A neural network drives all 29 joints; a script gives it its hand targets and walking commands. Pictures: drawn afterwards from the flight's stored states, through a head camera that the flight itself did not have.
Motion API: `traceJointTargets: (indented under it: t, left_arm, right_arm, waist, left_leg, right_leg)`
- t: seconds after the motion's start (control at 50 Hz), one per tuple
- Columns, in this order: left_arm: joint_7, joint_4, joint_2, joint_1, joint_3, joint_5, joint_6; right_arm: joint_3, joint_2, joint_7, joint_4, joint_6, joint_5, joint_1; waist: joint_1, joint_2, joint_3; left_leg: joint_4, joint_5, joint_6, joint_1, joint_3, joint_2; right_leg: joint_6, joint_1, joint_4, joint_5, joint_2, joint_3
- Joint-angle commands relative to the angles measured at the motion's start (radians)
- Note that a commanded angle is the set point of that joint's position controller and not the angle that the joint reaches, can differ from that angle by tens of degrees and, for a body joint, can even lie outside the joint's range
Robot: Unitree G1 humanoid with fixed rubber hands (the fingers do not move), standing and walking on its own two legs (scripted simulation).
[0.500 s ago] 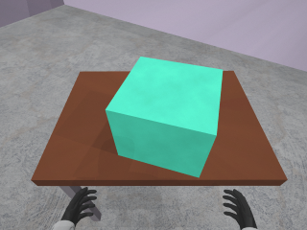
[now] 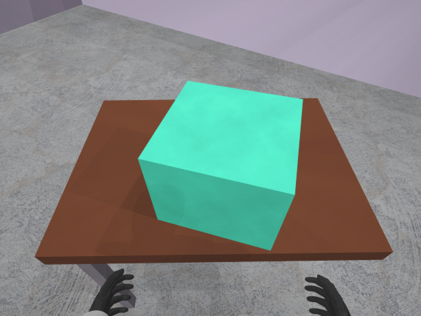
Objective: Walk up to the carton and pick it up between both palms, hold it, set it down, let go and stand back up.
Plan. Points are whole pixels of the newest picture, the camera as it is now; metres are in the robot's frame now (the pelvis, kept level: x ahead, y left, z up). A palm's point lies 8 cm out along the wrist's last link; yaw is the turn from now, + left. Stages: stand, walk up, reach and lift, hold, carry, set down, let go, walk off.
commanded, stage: let go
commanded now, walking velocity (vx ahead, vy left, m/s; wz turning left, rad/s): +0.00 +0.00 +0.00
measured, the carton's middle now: (227, 161) +0.45 +0.00 +0.01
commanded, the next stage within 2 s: stand in 0.36 s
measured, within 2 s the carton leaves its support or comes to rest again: neither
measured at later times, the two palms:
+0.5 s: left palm out of the picture +0.13 +0.25 -0.09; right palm out of the picture +0.12 -0.22 -0.11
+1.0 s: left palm out of the picture -0.01 +0.27 -0.12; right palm out of the picture +0.01 -0.24 -0.13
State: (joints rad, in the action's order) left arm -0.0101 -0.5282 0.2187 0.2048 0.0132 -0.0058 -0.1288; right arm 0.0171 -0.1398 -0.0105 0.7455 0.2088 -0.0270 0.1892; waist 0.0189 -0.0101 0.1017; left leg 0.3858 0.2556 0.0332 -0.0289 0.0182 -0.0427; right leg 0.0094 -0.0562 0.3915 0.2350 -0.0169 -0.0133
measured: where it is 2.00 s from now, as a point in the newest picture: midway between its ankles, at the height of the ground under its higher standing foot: outside the picture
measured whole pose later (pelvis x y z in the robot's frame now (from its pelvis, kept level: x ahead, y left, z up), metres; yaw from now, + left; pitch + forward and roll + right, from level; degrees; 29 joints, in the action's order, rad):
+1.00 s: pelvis -0.04 +0.01 -0.01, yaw +1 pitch -5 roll +0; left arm 0.01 -0.80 0.23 0.37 0.00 0.01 0.02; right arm 0.00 -0.26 0.00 0.86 0.01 -0.01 0.32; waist 0.01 0.02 0.04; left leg 0.49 0.24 0.00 -0.17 0.02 -0.01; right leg -0.02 -0.20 0.51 0.23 0.02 -0.01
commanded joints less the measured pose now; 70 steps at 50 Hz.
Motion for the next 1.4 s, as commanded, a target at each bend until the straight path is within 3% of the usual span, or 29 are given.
traceJointTargets:
  t: [0.0,0.14,0.34,0.36,0.38,0.42,0.46,0.54,0.62,0.82,1.02,1.12,1.2,1.3,1.38]
  left_arm:
    - [0.027,0.180,0.092,-0.119,0.005,-0.010,0.035]
    - [0.026,0.139,0.094,-0.096,0.039,0.014,0.037]
    - [0.026,0.143,0.076,-0.114,0.029,0.017,0.027]
    - [0.012,0.001,0.081,0.055,0.055,0.086,0.097]
    - [0.017,-0.011,0.153,0.089,0.070,0.026,0.129]
    - [0.020,-0.016,0.159,0.035,0.071,0.027,0.170]
    - [0.021,-0.031,0.137,0.037,0.063,0.026,0.188]
    - [0.023,-0.058,0.135,0.054,0.057,0.027,0.189]
    - [0.024,-0.088,0.150,0.087,0.052,0.022,0.181]
    - [0.027,-0.157,0.182,0.160,0.040,0.023,0.178]
    - [0.026,-0.224,0.177,0.210,0.035,0.018,0.169]
    - [0.026,-0.250,0.164,0.228,0.032,0.020,0.169]
    - [0.028,-0.259,0.176,0.223,0.036,0.016,0.168]
    - [0.029,-0.268,0.176,0.231,0.040,0.023,0.159]
    - [0.031,-0.272,0.180,0.217,0.041,0.019,0.157]
  right_arm:
    - [0.082,-0.153,0.020,-0.111,0.053,-0.017,-0.107]
    - [0.043,-0.146,0.021,-0.089,0.060,0.003,-0.091]
    - [0.049,-0.156,0.024,-0.096,0.053,0.007,-0.104]
    - [0.059,-0.214,0.018,0.044,-0.109,0.017,0.005]
    - [0.063,-0.251,-0.001,-0.065,-0.125,0.021,0.032]
    - [0.052,-0.248,-0.003,-0.075,-0.138,0.026,0.020]
    - [0.048,-0.247,-0.001,-0.063,-0.143,0.022,0.044]
    - [0.047,-0.242,0.006,-0.050,-0.152,0.019,0.043]
    - [0.046,-0.252,0.013,-0.033,-0.163,0.013,0.068]
    - [0.026,-0.269,0.010,0.013,-0.169,0.015,0.118]
    - [0.018,-0.270,0.008,0.054,-0.179,0.016,0.152]
    - [0.018,-0.265,0.005,0.067,-0.180,0.013,0.162]
    - [0.019,-0.258,0.004,0.086,-0.183,0.014,0.187]
    - [0.023,-0.257,0.003,0.094,-0.189,0.011,0.201]
    - [0.023,-0.249,0.002,0.104,-0.191,0.010,0.222]
  waist:
    - [-0.025,0.034,-0.114]
    - [-0.008,0.009,-0.124]
    - [-0.007,0.030,-0.102]
    - [0.026,0.233,-0.020]
    - [0.008,0.096,-0.104]
    - [-0.001,0.034,-0.164]
    - [-0.010,-0.008,-0.202]
    - [-0.014,0.023,-0.152]
    - [-0.016,-0.019,-0.064]
    - [-0.009,0.017,-0.035]
    - [-0.009,0.014,0.068]
    - [-0.011,0.027,0.028]
    - [-0.018,-0.018,0.021]
    - [-0.010,0.009,0.046]
    - [-0.020,-0.021,0.047]
  left_leg:
    - [-0.025,-0.288,0.012,0.036,0.059,0.023]
    - [-0.016,-0.310,0.013,0.022,0.064,0.052]
    - [-0.027,-0.298,0.015,0.022,0.067,0.042]
    - [-0.013,-0.397,-0.015,-0.156,-0.031,-0.075]
    - [0.011,-0.340,-0.050,-0.133,-0.055,-0.060]
    - [0.031,-0.435,-0.060,-0.066,-0.076,-0.076]
    - [0.031,-0.398,-0.059,-0.058,-0.070,-0.075]
    - [0.029,-0.348,-0.061,-0.099,-0.069,-0.062]
    - [0.002,-0.204,-0.059,-0.148,-0.087,-0.058]
    - [-0.031,-0.066,-0.054,-0.191,-0.105,-0.052]
    - [-0.088,0.208,-0.052,-0.299,-0.125,-0.043]
    - [-0.080,0.244,-0.052,-0.294,-0.127,-0.046]
    - [-0.067,0.243,-0.050,-0.290,-0.135,-0.040]
    - [-0.047,0.284,-0.043,-0.311,-0.122,-0.025]
    - [-0.025,0.238,-0.046,-0.296,-0.125,-0.018]
  right_leg:
    - [0.006,-0.085,-0.080,-0.196,-0.020,0.056]
    - [-0.012,-0.017,-0.068,-0.325,-0.007,0.033]
    - [0.002,-0.038,-0.077,-0.261,-0.015,0.040]
    - [-0.012,-0.106,-0.013,-0.257,0.099,-0.051]
    - [0.000,-0.047,-0.014,-0.267,0.101,-0.053]
    - [-0.003,-0.066,0.024,-0.378,0.118,-0.063]
    - [0.002,-0.060,0.024,-0.372,0.111,-0.049]
    - [0.010,-0.079,0.033,-0.380,0.119,-0.053]
    - [0.004,-0.141,0.002,-0.238,0.114,-0.061]
    - [0.005,-0.145,-0.008,-0.107,0.109,-0.074]
    - [-0.003,-0.234,-0.039,0.123,0.095,-0.098]
    - [-0.002,-0.234,-0.029,0.140,0.089,-0.092]
    - [0.005,-0.261,-0.044,0.195,0.093,-0.115]
    - [0.005,-0.307,-0.061,0.280,0.092,-0.126]
    - [0.010,-0.334,-0.072,0.287,0.093,-0.141]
